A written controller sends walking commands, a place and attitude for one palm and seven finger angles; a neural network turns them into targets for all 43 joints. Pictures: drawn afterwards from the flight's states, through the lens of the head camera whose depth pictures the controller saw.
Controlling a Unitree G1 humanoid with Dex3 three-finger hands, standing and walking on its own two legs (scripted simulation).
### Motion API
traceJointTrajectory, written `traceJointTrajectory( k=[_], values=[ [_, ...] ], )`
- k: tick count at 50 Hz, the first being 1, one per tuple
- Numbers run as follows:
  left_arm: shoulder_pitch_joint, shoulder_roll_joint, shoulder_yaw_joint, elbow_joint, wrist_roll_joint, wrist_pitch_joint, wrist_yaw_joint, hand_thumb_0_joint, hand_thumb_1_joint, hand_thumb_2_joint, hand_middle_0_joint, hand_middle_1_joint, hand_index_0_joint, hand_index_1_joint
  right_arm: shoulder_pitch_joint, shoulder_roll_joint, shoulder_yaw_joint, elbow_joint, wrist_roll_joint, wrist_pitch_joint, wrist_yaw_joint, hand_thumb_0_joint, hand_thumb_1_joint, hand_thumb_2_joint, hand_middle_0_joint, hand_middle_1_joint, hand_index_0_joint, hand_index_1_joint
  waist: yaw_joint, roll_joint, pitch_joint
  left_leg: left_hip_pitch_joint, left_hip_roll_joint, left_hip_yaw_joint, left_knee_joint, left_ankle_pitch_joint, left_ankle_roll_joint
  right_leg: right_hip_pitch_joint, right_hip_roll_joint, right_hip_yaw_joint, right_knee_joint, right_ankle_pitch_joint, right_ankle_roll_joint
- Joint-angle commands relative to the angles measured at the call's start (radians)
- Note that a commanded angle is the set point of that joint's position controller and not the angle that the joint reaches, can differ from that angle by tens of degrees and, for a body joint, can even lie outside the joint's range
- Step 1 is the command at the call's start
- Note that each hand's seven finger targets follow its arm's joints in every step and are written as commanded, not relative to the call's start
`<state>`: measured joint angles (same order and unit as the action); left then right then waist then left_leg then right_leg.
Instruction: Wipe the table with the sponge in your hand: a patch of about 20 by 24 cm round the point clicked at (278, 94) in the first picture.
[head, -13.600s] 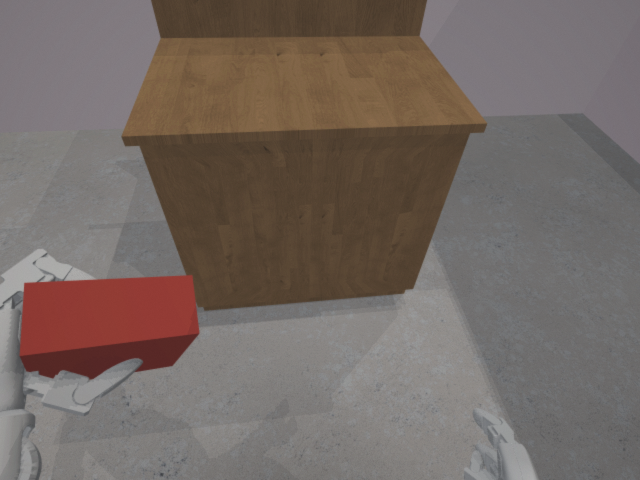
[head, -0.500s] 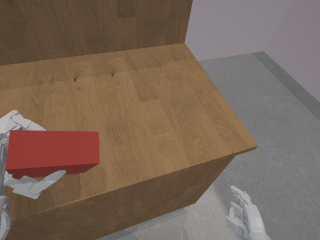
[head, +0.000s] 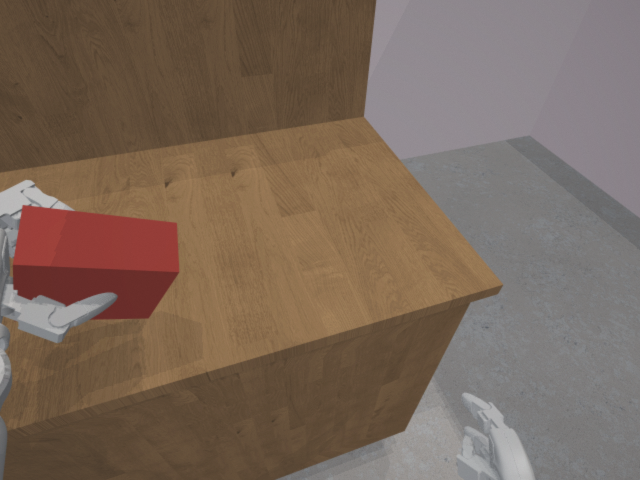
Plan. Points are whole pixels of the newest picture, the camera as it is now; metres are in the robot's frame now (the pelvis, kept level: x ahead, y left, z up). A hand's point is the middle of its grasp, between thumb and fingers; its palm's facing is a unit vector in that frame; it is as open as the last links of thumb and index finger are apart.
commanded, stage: turn the palm down, sponge in hand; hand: left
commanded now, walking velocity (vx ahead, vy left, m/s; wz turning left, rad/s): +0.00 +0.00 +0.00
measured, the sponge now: (119, 272) +0.27 +0.25 +0.16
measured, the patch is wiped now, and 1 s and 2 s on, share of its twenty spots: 0.00 0.00 0.00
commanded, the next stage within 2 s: move the sponge above the wiping area in 2.00 s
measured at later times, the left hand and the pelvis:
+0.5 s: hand (110, 305) +0.22 +0.24 +0.16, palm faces +0.22 -0.54 -0.81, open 9.8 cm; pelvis +0.01 -0.05 -0.01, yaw +2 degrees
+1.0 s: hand (94, 279) +0.24 +0.25 +0.19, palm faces +0.25 -0.32 -0.91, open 9.8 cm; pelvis +0.02 -0.02 +0.00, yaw +2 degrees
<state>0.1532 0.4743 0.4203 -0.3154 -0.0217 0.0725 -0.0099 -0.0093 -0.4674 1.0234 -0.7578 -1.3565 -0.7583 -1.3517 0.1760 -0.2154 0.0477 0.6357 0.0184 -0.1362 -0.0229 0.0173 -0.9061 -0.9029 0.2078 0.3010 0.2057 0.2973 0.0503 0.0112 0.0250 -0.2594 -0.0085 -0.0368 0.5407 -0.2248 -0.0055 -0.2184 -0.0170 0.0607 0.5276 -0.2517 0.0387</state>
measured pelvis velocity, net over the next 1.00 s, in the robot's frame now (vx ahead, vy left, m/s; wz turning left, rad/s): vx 0.02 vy -0.02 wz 0.03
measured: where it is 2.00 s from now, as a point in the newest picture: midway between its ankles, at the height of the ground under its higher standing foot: outside the picture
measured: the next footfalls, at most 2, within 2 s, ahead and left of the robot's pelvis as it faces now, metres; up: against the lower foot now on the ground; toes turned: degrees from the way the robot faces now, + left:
none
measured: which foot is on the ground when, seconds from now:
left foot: down 0.00-1.00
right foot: down 0.00-1.00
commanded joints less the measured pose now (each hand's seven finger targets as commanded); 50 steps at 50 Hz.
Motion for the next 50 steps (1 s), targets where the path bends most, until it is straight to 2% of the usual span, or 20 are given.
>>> traceJointTrajectory(
  k=[1,4,5,7,9,12,17,20,23,25,27,30,31,35,36,37,41,45,46,50],
  values=[
    [-0.046,0.231,-0.018,-0.313,0.136,0.036,-0.012,0.000,0.100,1.300,-1.200,-1.600,-1.200,-1.600,-0.206,-0.145,-0.036,-0.236,0.004,-0.042,-0.016,0.000,-0.900,-0.900,0.200,0.300,0.200,0.300,0.024,0.097,-0.022,-0.034,-0.006,0.018,-0.187,-0.199,0.008,-0.059,0.043,-0.142,-0.021,-0.052,-0.057],
    [-0.060,0.278,0.073,-0.332,0.151,-0.041,0.045,0.000,0.100,1.300,-1.200,-1.600,-1.200,-1.600,-0.209,-0.131,-0.043,-0.223,-0.016,-0.045,-0.040,0.000,-0.900,-0.900,0.200,0.300,0.200,0.300,0.012,-0.012,-0.062,-0.018,-0.007,0.014,-0.140,-0.247,0.017,-0.093,0.045,-0.135,-0.017,-0.143,-0.042],
    [-0.127,0.351,0.145,-0.387,0.138,-0.075,0.067,0.000,0.100,1.300,-1.200,-1.600,-1.200,-1.600,-0.213,-0.137,-0.049,-0.220,-0.013,-0.047,-0.050,0.000,-0.900,-0.900,0.200,0.300,0.200,0.300,0.020,0.001,-0.125,0.006,-0.011,0.023,-0.122,-0.263,0.018,-0.099,0.046,-0.121,-0.022,-0.175,-0.039],
    [-0.118,0.297,0.127,-0.332,0.127,-0.132,0.096,0.000,0.100,1.300,-1.200,-1.600,-1.200,-1.600,-0.202,-0.104,-0.046,-0.193,-0.023,-0.061,-0.063,0.000,-0.900,-0.900,0.200,0.300,0.200,0.300,0.019,-0.004,-0.128,0.019,-0.013,0.027,-0.094,-0.247,0.012,-0.105,0.047,-0.121,-0.032,-0.186,-0.040],
    [-0.128,0.314,0.133,-0.300,0.133,-0.152,0.115,0.000,0.100,1.300,-1.200,-1.600,-1.200,-1.600,-0.178,-0.114,-0.056,-0.165,-0.023,-0.062,-0.075,0.000,-0.900,-0.900,0.200,0.300,0.200,0.300,0.017,0.049,-0.132,0.016,-0.016,0.037,-0.072,-0.234,0.011,-0.108,0.038,-0.107,-0.051,-0.187,-0.038],
    [-0.151,0.311,0.066,-0.190,0.178,-0.080,0.111,0.000,0.100,1.300,-1.200,-1.600,-1.200,-1.600,-0.165,-0.120,-0.054,-0.147,-0.015,-0.046,-0.086,0.000,-0.900,-0.900,0.200,0.300,0.200,0.300,0.007,0.148,-0.083,-0.008,-0.022,0.047,-0.078,-0.254,0.009,-0.114,0.023,-0.087,-0.072,-0.191,-0.040],
    [-0.178,0.362,-0.022,-0.090,0.216,0.104,-0.008,0.000,0.100,1.300,-1.200,-1.600,-1.200,-1.600,-0.187,-0.144,-0.044,-0.174,0.014,-0.019,-0.119,0.000,-0.900,-0.900,0.200,0.300,0.200,0.300,0.014,0.059,-0.047,-0.002,-0.029,0.076,-0.058,-0.168,0.027,-0.104,0.004,-0.046,-0.139,-0.249,-0.025],
    [-0.209,0.407,-0.004,-0.179,0.238,0.083,-0.065,0.000,0.100,1.300,-1.200,-1.600,-1.200,-1.600,-0.226,-0.133,-0.041,-0.201,0.020,-0.032,-0.129,0.000,-0.900,-0.900,0.200,0.300,0.200,0.300,0.028,0.014,-0.076,0.039,-0.025,0.075,-0.035,-0.093,0.033,-0.094,0.003,-0.036,-0.143,-0.226,-0.025],
    [-0.131,0.436,0.068,-0.270,0.229,-0.021,-0.079,0.000,0.100,1.300,-1.200,-1.600,-1.200,-1.600,-0.186,-0.123,-0.054,-0.207,-0.002,-0.047,-0.132,0.000,-0.900,-0.900,0.200,0.300,0.200,0.300,0.048,-0.034,-0.158,0.068,-0.018,0.057,0.000,0.040,0.037,-0.044,-0.002,-0.038,-0.107,-0.056,-0.023],
    [-0.067,0.512,0.179,-0.294,0.227,-0.069,-0.060,0.000,0.100,1.300,-1.200,-1.600,-1.200,-1.600,-0.178,-0.121,-0.064,-0.195,-0.004,-0.055,-0.127,0.000,-0.900,-0.900,0.200,0.300,0.200,0.300,0.078,0.002,-0.192,0.082,-0.019,0.059,0.020,0.105,0.032,-0.014,0.000,-0.028,-0.088,0.053,-0.028],
    [-0.001,0.475,0.194,-0.301,0.223,-0.086,-0.030,0.000,0.100,1.300,-1.200,-1.600,-1.200,-1.600,-0.136,-0.115,-0.075,-0.193,-0.003,-0.048,-0.114,0.000,-0.900,-0.900,0.200,0.300,0.200,0.300,0.077,0.018,-0.217,0.072,-0.015,0.065,0.031,0.163,0.029,0.010,-0.003,-0.044,-0.055,0.174,-0.027],
    [0.060,0.465,0.213,-0.218,0.233,-0.032,0.021,0.000,0.100,1.300,-1.200,-1.600,-1.200,-1.600,-0.125,-0.128,-0.089,-0.176,0.014,-0.030,-0.101,0.000,-0.900,-0.900,0.200,0.300,0.200,0.300,0.085,0.051,-0.167,0.043,-0.010,0.078,0.037,0.187,0.020,0.003,-0.010,-0.034,-0.047,0.237,-0.029],
    [0.062,0.398,0.139,-0.215,0.227,-0.005,0.027,0.000,0.100,1.300,-1.200,-1.600,-1.200,-1.600,-0.109,-0.129,-0.087,-0.190,0.017,-0.019,-0.097,0.000,-0.900,-0.900,0.200,0.300,0.200,0.300,0.073,0.041,-0.154,0.024,-0.003,0.081,0.032,0.187,0.020,0.007,-0.018,-0.044,-0.042,0.254,-0.024],
    [0.044,0.443,0.108,-0.192,0.286,0.117,0.025,0.000,0.100,1.300,-1.200,-1.600,-1.200,-1.600,-0.146,-0.153,-0.087,-0.197,0.032,0.010,-0.104,0.000,-0.900,-0.900,0.200,0.300,0.200,0.300,0.073,0.014,-0.117,0.018,-0.004,0.086,0.018,0.184,0.024,-0.009,-0.016,-0.040,-0.043,0.242,-0.018],
    [0.011,0.414,0.050,-0.204,0.309,0.138,0.014,0.000,0.100,1.300,-1.200,-1.600,-1.200,-1.600,-0.137,-0.155,-0.082,-0.212,0.034,0.016,-0.107,0.000,-0.900,-0.900,0.200,0.300,0.200,0.300,0.055,-0.002,-0.117,0.021,-0.002,0.087,0.015,0.181,0.029,-0.014,-0.013,-0.053,-0.043,0.242,-0.015],
    [-0.015,0.457,0.066,-0.240,0.330,0.147,0.001,0.000,0.100,1.300,-1.200,-1.600,-1.200,-1.600,-0.134,-0.160,-0.082,-0.216,0.030,0.016,-0.112,0.000,-0.900,-0.900,0.200,0.300,0.200,0.300,0.054,-0.009,-0.151,0.032,-0.003,0.081,0.014,0.183,0.033,-0.007,-0.014,-0.049,-0.037,0.243,-0.013],
    [-0.092,0.437,-0.003,-0.377,0.397,0.126,-0.030,0.000,0.100,1.300,-1.200,-1.600,-1.200,-1.600,-0.200,-0.134,-0.062,-0.240,0.028,-0.006,-0.125,0.000,-0.900,-0.900,0.200,0.300,0.200,0.300,0.051,0.011,-0.208,0.106,-0.014,0.075,0.014,0.206,0.043,-0.004,-0.003,-0.063,-0.039,0.254,-0.017],
    [-0.065,0.508,0.071,-0.431,0.455,0.107,-0.010,0.000,0.100,1.300,-1.200,-1.600,-1.200,-1.600,-0.231,-0.128,-0.061,-0.221,0.023,-0.012,-0.124,0.000,-0.900,-0.900,0.200,0.300,0.200,0.300,0.078,0.070,-0.233,0.133,-0.012,0.057,-0.006,0.219,0.030,0.011,0.011,-0.060,-0.045,0.217,-0.036],
    [-0.087,0.463,0.036,-0.430,0.471,0.107,0.002,0.000,0.100,1.300,-1.200,-1.600,-1.200,-1.600,-0.213,-0.117,-0.053,-0.224,0.014,-0.010,-0.120,0.000,-0.900,-0.900,0.200,0.300,0.200,0.300,0.072,0.063,-0.236,0.122,-0.012,0.056,-0.012,0.237,0.030,0.018,0.006,-0.080,-0.042,0.233,-0.037],
    [-0.115,0.491,0.081,-0.298,0.512,0.203,0.047,0.000,0.100,1.300,-1.200,-1.600,-1.200,-1.600,-0.255,-0.125,-0.049,-0.184,0.026,0.025,-0.099,0.000,-0.900,-0.900,0.200,0.300,0.200,0.300,0.097,0.127,-0.160,0.073,0.005,0.030,-0.073,0.188,0.000,0.024,0.018,-0.076,-0.067,0.142,-0.056]
  ],
)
